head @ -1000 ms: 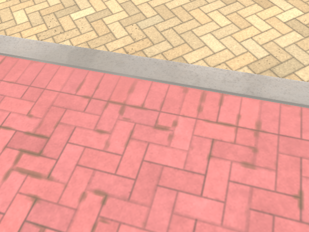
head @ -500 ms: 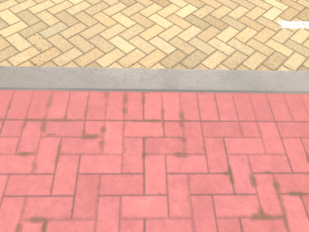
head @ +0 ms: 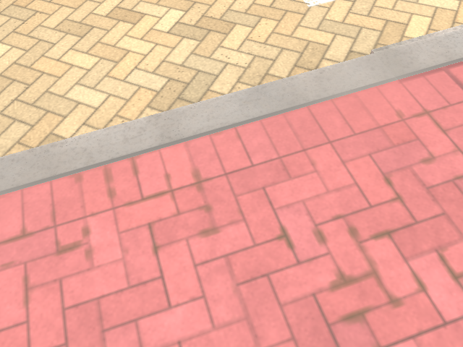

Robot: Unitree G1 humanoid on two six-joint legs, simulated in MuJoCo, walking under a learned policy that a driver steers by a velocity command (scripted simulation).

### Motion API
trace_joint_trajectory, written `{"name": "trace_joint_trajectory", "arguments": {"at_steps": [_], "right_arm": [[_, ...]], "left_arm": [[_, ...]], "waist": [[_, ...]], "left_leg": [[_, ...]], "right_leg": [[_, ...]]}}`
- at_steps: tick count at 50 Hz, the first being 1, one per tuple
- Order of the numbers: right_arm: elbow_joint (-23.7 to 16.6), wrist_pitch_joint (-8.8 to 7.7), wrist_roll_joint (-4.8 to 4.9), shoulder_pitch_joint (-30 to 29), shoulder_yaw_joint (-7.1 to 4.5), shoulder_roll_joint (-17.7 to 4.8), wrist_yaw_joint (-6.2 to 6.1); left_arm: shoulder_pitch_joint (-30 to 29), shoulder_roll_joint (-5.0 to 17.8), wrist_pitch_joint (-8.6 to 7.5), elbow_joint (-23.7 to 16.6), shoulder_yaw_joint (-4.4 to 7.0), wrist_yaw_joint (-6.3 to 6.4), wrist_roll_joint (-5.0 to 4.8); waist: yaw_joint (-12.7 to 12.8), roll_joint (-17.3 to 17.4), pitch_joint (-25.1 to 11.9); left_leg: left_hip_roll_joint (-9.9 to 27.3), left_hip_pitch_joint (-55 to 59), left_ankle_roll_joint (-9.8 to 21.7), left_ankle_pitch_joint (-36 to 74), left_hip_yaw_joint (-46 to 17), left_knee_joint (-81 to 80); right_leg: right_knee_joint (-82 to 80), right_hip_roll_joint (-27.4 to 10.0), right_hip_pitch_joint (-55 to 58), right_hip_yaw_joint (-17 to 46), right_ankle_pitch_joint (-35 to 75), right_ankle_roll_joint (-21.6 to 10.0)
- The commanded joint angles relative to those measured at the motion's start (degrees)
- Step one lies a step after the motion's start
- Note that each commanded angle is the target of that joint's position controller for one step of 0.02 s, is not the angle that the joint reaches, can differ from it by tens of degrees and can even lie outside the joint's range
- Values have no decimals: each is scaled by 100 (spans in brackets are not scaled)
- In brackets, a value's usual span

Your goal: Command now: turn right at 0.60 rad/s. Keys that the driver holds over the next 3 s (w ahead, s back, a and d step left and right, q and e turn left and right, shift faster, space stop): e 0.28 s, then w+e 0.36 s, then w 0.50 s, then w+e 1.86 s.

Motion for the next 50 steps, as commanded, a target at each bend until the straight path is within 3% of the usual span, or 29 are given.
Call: {"name": "trace_joint_trajectory", "arguments": {"at_steps": [1, 4, 7, 9, 10, 11, 12, 13, 14, 15, 17, 20, 22, 27, 30, 32, 33, 34, 35, 36, 37, 38, 39, 40, 42, 44, 48, 50], "right_arm": [[-444, -113, 15, -255, -72, -381, 32], [-443, -178, 51, -197, -86, -428, 84], [-421, -254, 68, -29, -96, -421, 159], [-287, -298, 41, 332, -133, -427, 175], [-277, -288, -33, 463, -204, -709, 141], [-374, -221, -129, 186, -271, -1181, 103], [-399, -238, -260, 271, -245, -1010, 117], [-468, -257, -199, 49, -148, -736, 92], [-496, -251, -133, -193, -90, -527, 63], [-495, -241, -50, -180, -63, -456, 26], [-419, -213, 9, 103, -30, -456, -56], [-318, -229, -29, 655, -73, -596, -120], [-264, -273, -14, 838, -126, -728, -104], [-207, -382, 73, 763, -219, -963, 52], [-139, -427, 169, 746, -254, -1064, 174], [-96, -387, 260, 616, -252, -1064, 221], [-57, -384, 249, 675, -200, -932, 229], [-26, -401, 148, 810, -68, -603, 249], [-364, -453, -114, 579, 131, -60, 263], [-590, -602, 30, 386, 96, -283, 229], [-618, -687, 259, 183, -12, -722, 256], [-564, -730, 273, 226, -20, -784, 284], [-425, -746, 139, 300, -19, -757, 279], [-370, -742, 43, 338, -36, -753, 297], [-205, -672, 11, 492, -11, -611, 361], [-168, -604, -4, 387, 44, -458, 370], [-374, -617, 47, -455, 189, -143, 409], [-488, -655, 88, -896, 235, -62, 476]], "left_arm": [[-99, 1070, -40, -385, 316, 20, 12], [-195, 1099, -5, -411, 329, -30, 7], [-302, 1072, 39, -416, 327, -57, -59], [-481, 988, 71, -452, 300, -25, -145], [-288, 793, 66, -452, 249, -9, -113], [152, 562, 31, -450, 200, -21, -60], [103, 1037, -15, -417, 355, 4, -40], [193, 1315, -11, -323, 472, 3, -50], [240, 1262, 41, -194, 494, 15, -82], [298, 1111, 104, -121, 471, 33, -65], [113, 838, 122, -236, 377, -28, -91], [-434, 700, 2, -489, 296, -96, -117], [-541, 616, -68, -564, 250, -136, -86], [-493, 390, -174, -619, 128, -289, -68], [-366, 439, -186, -582, 125, -352, -86], [30, 442, -179, -438, 147, -371, -85], [493, 534, -179, -254, 216, -349, -86], [1303, 856, -177, -12, 399, -304, -140], [2017, 1552, -212, 46, 539, -206, -114], [1714, 1674, -399, -198, 477, -260, -90], [1547, 1197, -530, -176, 345, -311, -68], [1357, 917, -598, -142, 243, -327, -37], [1081, 748, -608, -164, 178, -326, -14], [839, 681, -606, -179, 133, -309, 22], [717, 675, -635, -139, 102, -245, 64], [838, 711, -658, 3, 102, -194, 39], [1105, 729, -638, 317, 81, -97, 23], [1356, 770, -636, 499, 89, -71, -2]], "waist": [[93, -981, -715], [100, -1029, -739], [28, -1060, -848], [-232, -969, -905], [-153, -506, -1068], [255, 1053, -912], [23, 1231, -792], [126, 765, -674], [192, 568, -533], [142, 504, -525], [-78, 709, -398], [-489, 835, -330], [-570, 750, -335], [-477, 713, -120], [-364, 695, -75], [-51, 517, -140], [176, 328, -300], [535, -189, -700], [694, -1860, -912], [573, -1663, -1087], [601, -1153, -695], [445, -1143, -387], [299, -778, -255], [151, -772, -154], [-5, -740, -207], [-6, -536, -202], [222, -548, 45], [379, -544, 190]], "left_leg": [[-62, -37, 1, -68, -110, -653], [-171, 352, 70, -216, -149, -1153], [-239, 756, 181, -109, -161, -1932], [-158, 1551, 339, 994, -51, -3190], [568, 2244, 589, 1608, -559, -3368], [1740, 2618, 1324, 3036, -1845, -3446], [2435, 2175, 2131, 3325, -2535, -3601], [2315, 2014, 2146, 3035, -2139, -3569], [1887, 1920, 1870, 2628, -1554, -3519], [1595, 2064, 1657, 1700, -1205, -3603], [1369, 2290, 1591, 323, -928, -3934], [1512, 2891, 1644, -499, -948, -4249], [1692, 3113, 1690, -558, -918, -4350], [1748, 2429, 1602, -260, -162, -4514], [1781, 2066, 1540, -167, 169, -4380], [1776, 1753, 1406, -157, 455, -3930], [1629, 1307, 1288, 258, 702, -3328], [1289, 817, 1052, 822, 1160, -1996], [577, -877, 492, -906, 1556, 510], [27, -2129, 391, -1353, 428, 1635], [387, -2504, 518, -922, 93, 1963], [598, -2469, 639, -371, 120, 1777], [772, -2220, 652, 112, 100, 1474], [843, -1902, 621, 473, 95, 1131], [784, -1516, 508, 1004, 227, 888], [709, -1515, 367, 1445, 307, 475], [449, -1159, 304, 2551, 501, -1191], [332, -967, 368, 2889, 574, -1805]], "right_leg": [[-483, -1339, 752, 1625, 1186, -1033], [-346, -1306, 635, 2001, 1378, -1029], [-118, -1204, 751, 2346, 1805, -927], [162, -907, 483, 2282, 1476, -604], [678, -606, -20, 1939, 393, -283], [1824, 368, -1099, 788, -1851, 124], [3215, 397, -1542, 350, -2809, 450], [3989, 88, -1598, 336, -2425, 594], [4259, 6, -1637, 251, -2028, 692], [4432, -56, -1824, 152, -1582, 759], [4386, -189, -2220, -154, -1046, 820], [3699, -400, -2651, -386, -902, 860], [3262, -552, -2686, -422, -915, 841], [2088, -771, -1748, -812, -805, 572], [1460, -721, -1011, -1030, -814, 338], [791, -563, -233, -1290, -491, 134], [564, -315, 645, -1423, -457, 4], [342, -228, 1815, -1187, -520, -177], [-420, -1710, 2882, 1364, -987, -794], [-1348, -2558, 2797, 3728, -2076, -1682], [-1426, -2558, 2628, 3224, -2030, -1677], [-1337, -2324, 2333, 2516, -1612, -1492], [-1282, -2043, 2002, 1928, -1099, -1279], [-1343, -1828, 1664, 1486, -383, -1133], [-1455, -1609, 1400, 881, 952, -1013], [-1519, -1503, 1366, 447, 1743, -977], [-1717, -1215, 1141, -128, 1906, -703], [-1827, -1276, 1164, -148, 1661, -654]]}}
Next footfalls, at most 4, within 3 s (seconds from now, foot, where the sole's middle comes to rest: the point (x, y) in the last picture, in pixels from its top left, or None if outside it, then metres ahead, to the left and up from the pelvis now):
0.20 left None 0.07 0.14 -0.78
0.68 right None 0.06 -0.17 -0.78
1.18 left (329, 328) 0.49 -0.18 -0.78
1.72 right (457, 299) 0.57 -0.55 -0.78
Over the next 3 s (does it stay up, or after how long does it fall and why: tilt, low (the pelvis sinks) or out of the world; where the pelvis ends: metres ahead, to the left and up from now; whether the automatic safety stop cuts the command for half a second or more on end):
stays up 0.81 -0.96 0.00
